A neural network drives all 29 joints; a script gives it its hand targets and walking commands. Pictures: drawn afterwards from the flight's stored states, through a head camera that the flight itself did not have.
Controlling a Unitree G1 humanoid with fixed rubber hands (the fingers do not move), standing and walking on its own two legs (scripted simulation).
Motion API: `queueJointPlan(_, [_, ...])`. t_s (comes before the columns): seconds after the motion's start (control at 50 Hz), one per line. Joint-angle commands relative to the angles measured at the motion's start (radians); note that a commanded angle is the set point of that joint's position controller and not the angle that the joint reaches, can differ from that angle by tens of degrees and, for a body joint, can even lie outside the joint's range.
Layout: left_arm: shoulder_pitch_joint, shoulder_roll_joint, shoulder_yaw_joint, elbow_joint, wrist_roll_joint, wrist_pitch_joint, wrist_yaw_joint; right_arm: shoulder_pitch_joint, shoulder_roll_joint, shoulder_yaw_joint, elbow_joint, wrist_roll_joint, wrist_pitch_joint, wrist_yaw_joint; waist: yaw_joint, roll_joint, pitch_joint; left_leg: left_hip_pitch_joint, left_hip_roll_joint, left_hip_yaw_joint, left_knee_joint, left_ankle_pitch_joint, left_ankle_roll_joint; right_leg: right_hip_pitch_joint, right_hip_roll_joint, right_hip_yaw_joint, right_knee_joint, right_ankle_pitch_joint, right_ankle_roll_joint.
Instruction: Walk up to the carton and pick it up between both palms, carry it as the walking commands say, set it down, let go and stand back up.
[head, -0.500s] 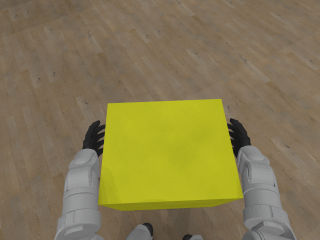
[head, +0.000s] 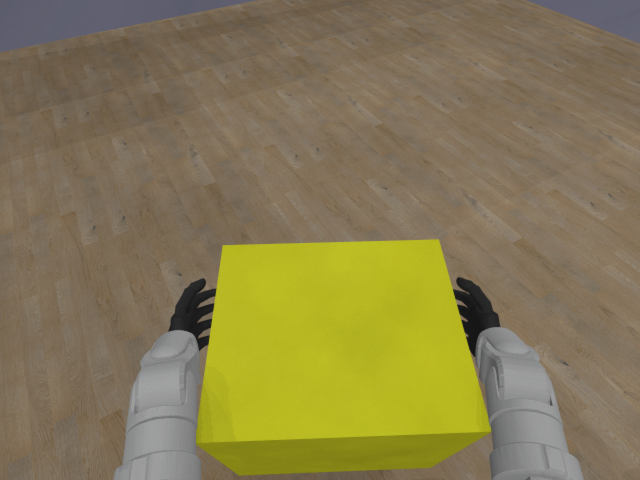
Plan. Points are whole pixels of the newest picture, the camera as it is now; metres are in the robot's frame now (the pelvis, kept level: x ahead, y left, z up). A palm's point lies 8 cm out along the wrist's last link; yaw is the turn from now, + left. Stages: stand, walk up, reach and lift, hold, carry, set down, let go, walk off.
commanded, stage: reach and lift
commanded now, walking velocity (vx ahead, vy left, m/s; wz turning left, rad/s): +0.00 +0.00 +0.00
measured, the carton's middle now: (333, 363) +0.31 +0.03 -0.07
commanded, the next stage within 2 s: hold in 1.76 s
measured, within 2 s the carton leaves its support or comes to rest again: neither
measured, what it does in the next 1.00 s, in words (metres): stands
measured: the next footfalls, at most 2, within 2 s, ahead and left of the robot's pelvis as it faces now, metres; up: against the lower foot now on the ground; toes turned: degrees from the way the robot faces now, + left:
none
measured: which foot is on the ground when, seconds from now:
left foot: down 0.00-1.00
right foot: down 0.00-1.00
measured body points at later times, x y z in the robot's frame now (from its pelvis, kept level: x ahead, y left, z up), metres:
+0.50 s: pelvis +0.02 +0.00 +0.01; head -0.02 +0.00 +0.46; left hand +0.28 +0.22 +0.05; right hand +0.33 -0.17 +0.05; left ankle +0.03 +0.13 -0.74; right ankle +0.00 -0.12 -0.74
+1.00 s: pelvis +0.01 +0.00 +0.01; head -0.02 +0.01 +0.46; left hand +0.30 +0.20 +0.05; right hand +0.31 -0.19 +0.05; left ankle +0.03 +0.13 -0.74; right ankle +0.00 -0.12 -0.74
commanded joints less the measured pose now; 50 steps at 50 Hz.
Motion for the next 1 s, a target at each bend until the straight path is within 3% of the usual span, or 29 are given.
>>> queueJointPlan(0.0, [-0.446, -0.866, -0.607, -0.003, -0.187, 0.02, -0.206, -0.451, 0.878, 0.521, -0.049, 0.159, -0.004, 0.18, 0.006, -0.014, -0.326, 0.332, -0.056, 0.054, -0.028, 0.211, -0.003, 0.095, 0.041, -0.041, -0.098, 0.154, -0.019])
queueJointPlan(0.32, [-0.334, -0.795, -0.675, -0.192, -0.229, 0.147, -0.19, -0.332, 0.868, 0.605, -0.237, 0.198, 0.121, 0.145, 0.005, -0.012, -0.153, 0.478, -0.065, 0.059, -0.123, 0.254, 0.006, 0.271, 0.042, -0.023, -0.19, 0.231, -0.002])
queueJointPlan(0.44, [-0.289, -0.758, -0.703, -0.285, -0.242, 0.197, -0.174, -0.259, 0.836, 0.634, -0.32, 0.203, 0.174, 0.13, -0.011, -0.003, -0.106, 0.527, -0.062, 0.052, -0.156, 0.295, 0.007, 0.307, 0.042, -0.023, -0.217, 0.27, 0.001])
queueJointPlan(0.52, [-0.282, -0.728, -0.697, -0.31, -0.232, 0.218, -0.163, -0.236, 0.794, 0.619, -0.335, 0.196, 0.198, 0.123, -0.025, -0.004, -0.049, 0.531, -0.059, 0.048, -0.167, 0.241, 0.009, 0.291, 0.037, -0.027, -0.233, 0.217, 0.0])
queueJointPlan(0.7, [-0.344, -0.761, -0.713, -0.285, -0.235, 0.211, -0.166, -0.312, 0.78, 0.605, -0.347, 0.208, 0.194, 0.126, -0.047, -0.003, -0.054, 0.505, -0.059, 0.044, -0.152, 0.133, 0.015, 0.274, 0.041, -0.037, -0.226, 0.129, -0.004])
queueJointPlan(0.98, [-0.391, -0.798, -0.703, -0.203, -0.231, 0.197, -0.191, -0.36, 0.799, 0.591, -0.332, 0.208, 0.189, 0.14, -0.079, -0.005, -0.087, 0.495, -0.062, 0.045, -0.153, 0.119, 0.016, 0.277, 0.053, -0.047, -0.232, 0.13, -0.004])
